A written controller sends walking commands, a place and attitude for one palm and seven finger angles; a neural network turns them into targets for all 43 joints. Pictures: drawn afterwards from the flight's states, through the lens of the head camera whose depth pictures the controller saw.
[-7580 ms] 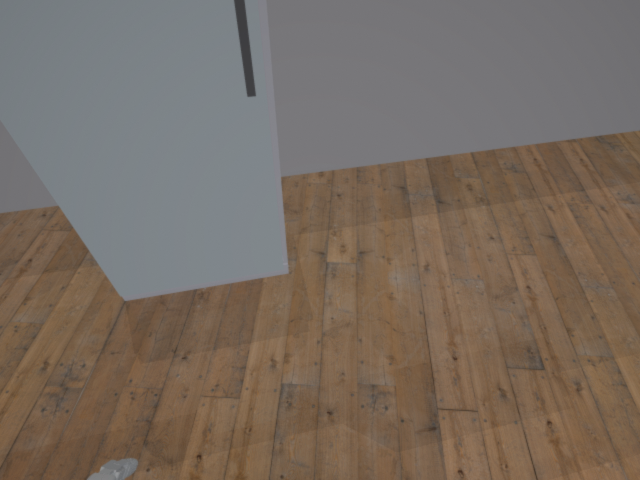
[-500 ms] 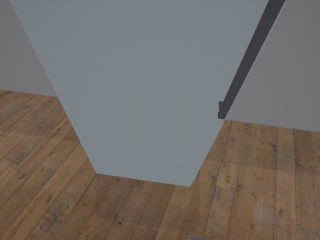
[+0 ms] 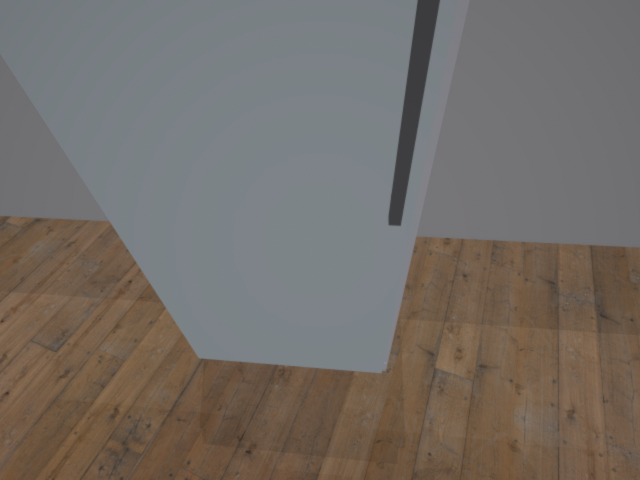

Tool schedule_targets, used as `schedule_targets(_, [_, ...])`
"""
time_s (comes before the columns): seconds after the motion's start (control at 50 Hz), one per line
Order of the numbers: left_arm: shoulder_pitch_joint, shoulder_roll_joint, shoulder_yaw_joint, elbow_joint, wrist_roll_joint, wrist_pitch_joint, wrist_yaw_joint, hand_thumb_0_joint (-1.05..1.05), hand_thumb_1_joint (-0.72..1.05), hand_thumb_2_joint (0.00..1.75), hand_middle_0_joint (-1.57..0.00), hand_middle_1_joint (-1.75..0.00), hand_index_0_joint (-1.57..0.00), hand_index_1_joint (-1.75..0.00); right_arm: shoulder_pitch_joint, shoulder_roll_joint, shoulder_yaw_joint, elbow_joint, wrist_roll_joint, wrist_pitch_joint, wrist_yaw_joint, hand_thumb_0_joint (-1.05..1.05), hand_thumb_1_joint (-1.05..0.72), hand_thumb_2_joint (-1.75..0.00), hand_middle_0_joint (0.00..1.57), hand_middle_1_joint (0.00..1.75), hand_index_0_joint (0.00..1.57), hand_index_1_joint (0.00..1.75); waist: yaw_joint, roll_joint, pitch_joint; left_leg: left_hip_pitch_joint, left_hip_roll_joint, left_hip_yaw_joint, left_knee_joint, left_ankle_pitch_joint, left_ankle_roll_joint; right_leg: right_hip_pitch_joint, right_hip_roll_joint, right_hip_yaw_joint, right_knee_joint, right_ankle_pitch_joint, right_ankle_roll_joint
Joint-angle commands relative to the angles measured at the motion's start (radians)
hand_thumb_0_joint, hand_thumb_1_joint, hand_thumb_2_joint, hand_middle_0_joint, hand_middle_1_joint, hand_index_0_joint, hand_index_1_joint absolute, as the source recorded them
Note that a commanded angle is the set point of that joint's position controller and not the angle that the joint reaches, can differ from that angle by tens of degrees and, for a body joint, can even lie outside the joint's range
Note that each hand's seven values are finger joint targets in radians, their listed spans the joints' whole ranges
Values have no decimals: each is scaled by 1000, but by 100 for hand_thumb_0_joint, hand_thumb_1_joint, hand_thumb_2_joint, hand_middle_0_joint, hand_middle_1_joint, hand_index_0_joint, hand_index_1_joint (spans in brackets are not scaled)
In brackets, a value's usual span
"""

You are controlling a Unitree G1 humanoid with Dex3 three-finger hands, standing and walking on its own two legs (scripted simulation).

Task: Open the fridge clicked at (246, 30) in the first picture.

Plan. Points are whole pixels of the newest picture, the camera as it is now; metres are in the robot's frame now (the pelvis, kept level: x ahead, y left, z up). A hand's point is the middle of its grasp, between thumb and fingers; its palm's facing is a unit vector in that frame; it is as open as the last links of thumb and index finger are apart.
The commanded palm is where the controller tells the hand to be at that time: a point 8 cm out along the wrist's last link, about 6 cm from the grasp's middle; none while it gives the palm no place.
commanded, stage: come to a stop and stand still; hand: right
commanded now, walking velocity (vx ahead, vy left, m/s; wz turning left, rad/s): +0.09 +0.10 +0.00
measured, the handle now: (415, 71) +0.50 -0.10 +0.26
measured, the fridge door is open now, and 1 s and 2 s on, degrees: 0 0 0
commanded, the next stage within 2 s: look again from close up in 0.94 s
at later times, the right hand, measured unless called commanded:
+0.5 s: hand out of the picture -0.04 -0.12 -0.17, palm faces +0.08 +0.98 -0.20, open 7.3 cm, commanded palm none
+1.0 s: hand out of the picture +0.00 -0.18 -0.18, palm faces +0.01 +0.98 -0.20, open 7.3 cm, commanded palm none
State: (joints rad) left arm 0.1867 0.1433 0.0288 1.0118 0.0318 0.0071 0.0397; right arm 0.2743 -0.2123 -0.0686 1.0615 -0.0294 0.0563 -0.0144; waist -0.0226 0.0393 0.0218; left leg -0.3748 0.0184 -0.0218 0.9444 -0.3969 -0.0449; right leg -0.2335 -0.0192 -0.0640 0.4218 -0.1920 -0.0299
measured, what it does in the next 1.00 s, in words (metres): steps on the spot: left foot, then right foot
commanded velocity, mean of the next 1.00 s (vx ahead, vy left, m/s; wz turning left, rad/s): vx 0.03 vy -0.06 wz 0.00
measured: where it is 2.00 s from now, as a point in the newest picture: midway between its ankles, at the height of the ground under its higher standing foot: outside the picture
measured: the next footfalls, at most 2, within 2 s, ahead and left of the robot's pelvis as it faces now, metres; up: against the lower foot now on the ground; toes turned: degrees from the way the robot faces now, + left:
left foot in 0.20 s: -0.02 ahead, +0.15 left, +0.00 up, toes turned +4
right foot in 0.60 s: +0.05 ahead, -0.10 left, +0.00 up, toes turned -5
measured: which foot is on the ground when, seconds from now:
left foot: up 0.00-0.18, down 0.20-1.00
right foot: down 0.00-0.24, up 0.26-0.58, down 0.60-1.00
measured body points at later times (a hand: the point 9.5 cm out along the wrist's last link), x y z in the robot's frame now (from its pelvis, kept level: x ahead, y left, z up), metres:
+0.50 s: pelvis -0.02 +0.04 +0.00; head +0.00 +0.06 +0.45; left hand -0.03 +0.27 -0.17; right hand -0.04 -0.17 -0.15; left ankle -0.07 +0.16 -0.74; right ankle +0.00 -0.10 -0.71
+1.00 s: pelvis -0.01 -0.01 +0.00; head -0.01 -0.01 +0.45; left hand +0.04 +0.22 -0.15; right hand +0.00 -0.23 -0.16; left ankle -0.06 +0.14 -0.74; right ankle +0.01 -0.10 -0.74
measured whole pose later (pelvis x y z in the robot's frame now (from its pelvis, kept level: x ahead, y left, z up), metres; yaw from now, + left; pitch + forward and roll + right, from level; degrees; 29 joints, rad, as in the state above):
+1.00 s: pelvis -0.01 -0.01 +0.00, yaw +1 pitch -2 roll +0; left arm 0.18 0.16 0.02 1.10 0.01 -0.02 0.03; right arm 0.26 -0.15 0.00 1.14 -0.02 0.00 -0.04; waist -0.01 0.01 0.02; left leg -0.09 0.09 0.04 0.41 -0.28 -0.06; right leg -0.19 0.00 -0.12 0.41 -0.19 -0.04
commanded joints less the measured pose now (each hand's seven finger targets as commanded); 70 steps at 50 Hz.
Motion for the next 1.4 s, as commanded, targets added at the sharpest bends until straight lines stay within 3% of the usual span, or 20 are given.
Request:
schedule_targets(0.0, [107, 181, 46, -13, -2, -14, 11, 0, 90, 90, -20, -30, -20, -30, -34, -33, 2, -61, 5, -20, 12, 0, -90, -90, 20, 30, 20, 30, 68, -195, -18, -83, 28, 11, -106, -54, -4, 170, -284, 267, -179, 105, -122])
schedule_targets(0.06, [131, 196, 49, 11, 2, -11, 6, 0, 90, 90, -20, -30, -20, -30, -28, -5, 17, -46, 13, -28, 11, 0, -90, -90, 20, 30, 20, 30, 76, -229, -55, 23, 14, 45, -279, -98, 7, 176, -265, 266, -164, 101, -114])
schedule_targets(0.12, [116, 182, 45, 31, -8, -8, -2, 0, 90, 90, -20, -30, -20, -30, 67, 5, 25, 7, 16, -46, 6, 0, -90, -90, 20, 30, 20, 30, 27, -198, -65, 222, -9, 96, -565, 112, 19, 75, -195, 204, -114, 4, -57])
schedule_targets(0.16, [112, 100, 29, 35, -23, -10, -10, 0, 90, 90, -20, -30, -20, -30, 118, -55, 21, 39, 12, -62, -9, 0, -90, -90, 20, 30, 20, 30, 7, -33, -37, 371, 125, -53, -695, 105, 60, -106, -92, 84, 10, -113, 27])
schedule_targets(0.18, [87, 57, 10, 19, -24, -10, -17, 0, 90, 90, -20, -30, -20, -30, 107, -110, 16, 35, 11, -68, -13, 0, -90, -90, 20, 30, 20, 30, 2, 119, 15, 319, 248, -184, -776, 9, 113, -181, -28, 18, 76, -194, 59])
schedule_targets(0.2, [51, 72, 10, 4, -16, -5, -25, 0, 90, 90, -20, -30, -20, -30, 77, -136, 13, 14, 12, -67, -13, 0, -90, -90, 20, 30, 20, 30, -10, 122, 71, 213, 311, -221, -825, -86, 150, -177, -39, 18, 122, -245, 58])
schedule_targets(0.26, [79, 89, 16, 39, -4, 4, -29, 0, 90, 90, -20, -30, -20, -30, 47, -85, 19, 16, 12, -79, -17, 0, -90, -90, 20, 30, 20, 30, -3, 164, 190, 117, 275, -220, -823, -30, 171, -186, -50, 47, 226, -150, 50])
schedule_targets(0.34, [123, 82, 18, 57, -11, 5, -32, 0, 90, 90, -20, -30, -20, -30, 84, -77, 16, 18, 11, -86, -21, 0, -90, -90, 20, 30, 20, 30, -5, 92, 149, 225, 275, -138, -736, 290, 170, -227, -40, 25, 308, -154, 65])
schedule_targets(0.48, [76, 74, 18, 19, -24, 3, -28, 0, 90, 90, -20, -30, -20, -30, 106, -85, 4, 26, 2, -80, -36, 0, -90, -90, 20, 30, 20, 30, -15, 151, 45, 297, 279, -91, -593, 658, 181, -141, -31, 4, 201, -168, 75])
schedule_targets(0.54, [154, 79, 14, 55, -24, -17, -20, 0, 90, 90, -20, -30, -20, -30, 74, -58, 13, 28, 12, -72, -35, 0, -90, -90, 20, 30, 20, 30, 26, 100, -12, 203, 176, -19, -470, 564, 101, 107, -21, -12, -32, 109, 63])
schedule_targets(0.58, [191, 160, 29, 69, -19, -31, -9, 0, 90, 90, -20, -30, -20, -30, 122, 8, 29, 31, 17, -64, -36, 0, -90, -90, 20, 30, 20, 30, 21, -121, -102, 97, 85, 50, -399, 216, 35, 265, -199, 139, 32, 505, -24])
schedule_targets(0.66, [110, 142, 18, 66, -21, -22, 3, 0, 90, 90, -20, -30, -20, -30, 85, 24, 46, 48, 15, -41, -35, 0, -90, -90, 20, 30, 20, 30, 14, -214, 29, 116, 69, 72, -334, -22, 11, 109, -229, 166, -97, 425, -88])
schedule_targets(0.72, [62, 130, 12, 60, -25, -23, 7, 0, 90, 90, -20, -30, -20, -30, 129, 12, 50, 78, 14, -46, -31, 0, -90, -90, 20, 30, 20, 30, -10, -161, 19, 172, 86, 59, -470, 110, 16, 102, -184, 121, -55, 437, -66])
schedule_targets(0.8, [52, 103, 14, 57, -28, -19, -6, 0, 90, 90, -20, -30, -20, -30, 91, -22, 54, 80, 9, -63, -29, 0, -90, -90, 20, 30, 20, 30, 19, 12, 23, 167, 118, 23, -576, 339, 33, 125, -107, 65, -27, 239, 5])
schedule_targets(1.0, [80, 115, 2, 85, -24, -29, -13, 0, 90, 90, -20, -30, -20, -30, 58, -40, 54, 57, 13, -63, -27, 0, -90, -90, 20, 30, 20, 30, 17, -30, 33, 199, 116, 31, -624, 243, 28, 104, -107, 71, -105, 141, 13])
schedule_targets(1.02, [52, 171, -1, 1, -25, -41, -23, 0, 90, 90, -20, -30, -20, -30, 95, -51, 69, 43, -8, -87, -66, 0, -90, -90, 20, 30, 20, 30, 16, -10, 95, 123, 120, -21, -585, 409, 41, 28, -117, 68, 91, 366, 27])
schedule_targets(1.06, [86, 147, -1, -2, -14, -32, -29, 0, 90, 90, -20, -30, -20, -30, 29, -80, 59, -19, 6, -82, -45, 0, -90, -90, 20, 30, 20, 30, 31, -127, 61, 119, 101, 16, -531, 77, 80, -14, -98, 76, -3, 6, 8])
schedule_targets(1.1, [105, 146, -5, -22, -8, -35, -34, 0, 90, 90, -20, -30, -20, -30, 43, -79, 60, -33, 8, -82, -33, 0, -90, -90, 20, 30, 20, 30, 28, -237, 4, 157, 66, 47, -482, 70, 80, -49, -100, 113, -42, -29, -8])
schedule_targets(1.24, [130, 147, -5, -31, -15, -25, -31, 0, 90, 90, -20, -30, -20, -30, 46, -63, 69, -27, 10, -75, -22, 0, -90, -90, 20, 30, 20, 30, 27, -2, 54, 100, 71, 26, -519, -4, 79, -71, -94, 99, -77, -191, -16])
schedule_targets(1.38, [162, 130, -11, 5, -17, -28, -31, 0, 90, 90, -20, -30, -20, -30, 61, -69, 69, -21, 14, -75, -24, 0, -90, -90, 20, 30, 20, 30, 30, 2, 59, 61, 86, 1, -548, 13, 72, -21, -88, 63, -59, -110, -5])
